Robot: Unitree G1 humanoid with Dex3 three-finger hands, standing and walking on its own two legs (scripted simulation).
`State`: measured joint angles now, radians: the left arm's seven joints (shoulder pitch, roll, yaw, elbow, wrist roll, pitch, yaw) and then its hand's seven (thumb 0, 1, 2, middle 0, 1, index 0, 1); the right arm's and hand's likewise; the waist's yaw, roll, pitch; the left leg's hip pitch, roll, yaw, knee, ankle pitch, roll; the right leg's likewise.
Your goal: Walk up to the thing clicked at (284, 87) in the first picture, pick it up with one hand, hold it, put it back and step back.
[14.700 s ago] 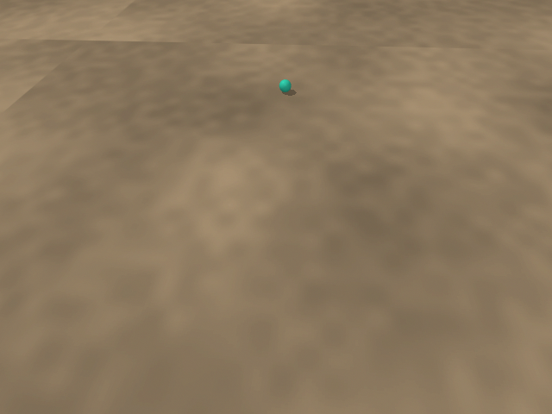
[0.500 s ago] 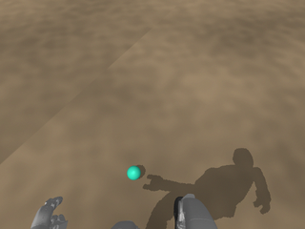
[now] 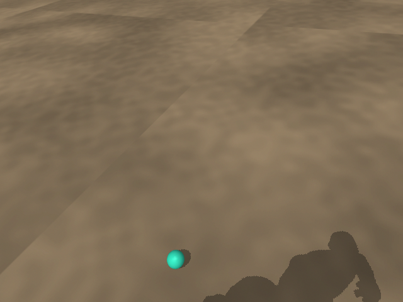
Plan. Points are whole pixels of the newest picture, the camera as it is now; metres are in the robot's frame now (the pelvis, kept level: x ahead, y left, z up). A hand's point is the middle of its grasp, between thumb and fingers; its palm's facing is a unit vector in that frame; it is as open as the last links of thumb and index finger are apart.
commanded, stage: walk up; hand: left
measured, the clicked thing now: (175, 259) +0.52 +0.23 -0.73
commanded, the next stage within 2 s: none
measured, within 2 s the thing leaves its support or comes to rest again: neither
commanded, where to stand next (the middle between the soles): +0.16 +0.05 m, yaw -1 degrees
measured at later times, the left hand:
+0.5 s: hand out of the picture +0.12 +0.33 -0.16, palm faces +0.01 -0.92 -0.39, open 7.4 cm
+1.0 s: hand (93, 277) +0.24 +0.32 -0.15, palm faces -0.07 -0.90 -0.44, open 7.4 cm
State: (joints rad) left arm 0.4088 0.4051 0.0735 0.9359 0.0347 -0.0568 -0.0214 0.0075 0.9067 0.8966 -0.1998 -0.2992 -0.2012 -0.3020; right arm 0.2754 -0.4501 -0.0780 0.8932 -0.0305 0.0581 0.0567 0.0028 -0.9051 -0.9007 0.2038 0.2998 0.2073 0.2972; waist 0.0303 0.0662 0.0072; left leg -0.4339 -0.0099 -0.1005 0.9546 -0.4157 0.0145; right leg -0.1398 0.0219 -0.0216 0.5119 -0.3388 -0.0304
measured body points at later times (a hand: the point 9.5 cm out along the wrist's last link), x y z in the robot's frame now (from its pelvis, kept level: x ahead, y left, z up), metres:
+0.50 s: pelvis +0.12 +0.06 -0.02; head +0.17 +0.06 +0.43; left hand +0.12 +0.37 -0.13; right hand +0.25 -0.25 -0.12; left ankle +0.19 +0.17 -0.74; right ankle +0.01 -0.09 -0.68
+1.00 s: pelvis +0.14 +0.05 -0.02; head +0.24 +0.03 +0.41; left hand +0.24 +0.36 -0.12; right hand +0.29 -0.24 -0.16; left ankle +0.10 +0.20 -0.65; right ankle +0.24 -0.04 -0.74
